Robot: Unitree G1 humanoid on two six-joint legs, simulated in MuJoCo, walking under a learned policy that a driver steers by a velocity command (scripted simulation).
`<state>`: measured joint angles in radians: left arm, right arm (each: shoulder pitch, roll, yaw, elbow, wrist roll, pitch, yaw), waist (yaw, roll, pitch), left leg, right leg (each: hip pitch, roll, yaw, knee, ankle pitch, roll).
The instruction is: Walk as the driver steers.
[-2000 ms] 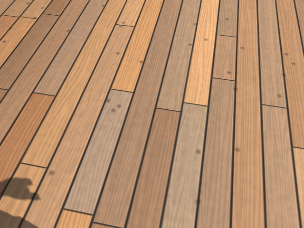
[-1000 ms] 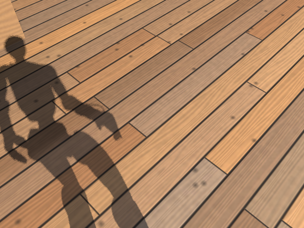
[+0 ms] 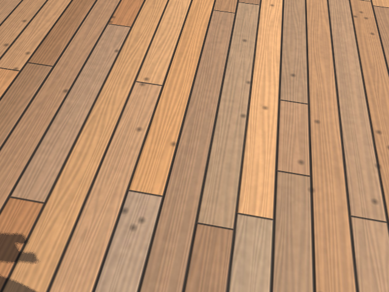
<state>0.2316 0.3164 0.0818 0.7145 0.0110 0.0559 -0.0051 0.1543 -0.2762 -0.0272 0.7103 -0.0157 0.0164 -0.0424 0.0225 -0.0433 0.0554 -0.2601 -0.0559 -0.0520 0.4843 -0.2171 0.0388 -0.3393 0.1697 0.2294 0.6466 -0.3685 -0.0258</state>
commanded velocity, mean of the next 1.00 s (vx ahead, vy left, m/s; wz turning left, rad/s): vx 0.00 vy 0.00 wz -0.10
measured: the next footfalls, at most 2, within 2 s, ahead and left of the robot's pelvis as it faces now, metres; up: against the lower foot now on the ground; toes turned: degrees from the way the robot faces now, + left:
right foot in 0.32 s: +0.00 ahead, -0.11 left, +0.00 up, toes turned +1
right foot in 2.00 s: +0.45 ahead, -0.05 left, +0.00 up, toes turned -6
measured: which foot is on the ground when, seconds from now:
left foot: down 0.00-1.00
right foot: up 0.00-0.30, down 0.32-1.00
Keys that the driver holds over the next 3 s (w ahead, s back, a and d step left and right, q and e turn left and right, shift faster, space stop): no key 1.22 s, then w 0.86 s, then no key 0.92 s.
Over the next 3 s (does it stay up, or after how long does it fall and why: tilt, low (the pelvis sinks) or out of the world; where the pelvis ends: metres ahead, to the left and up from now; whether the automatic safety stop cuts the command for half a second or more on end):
stays up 0.55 0.01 0.01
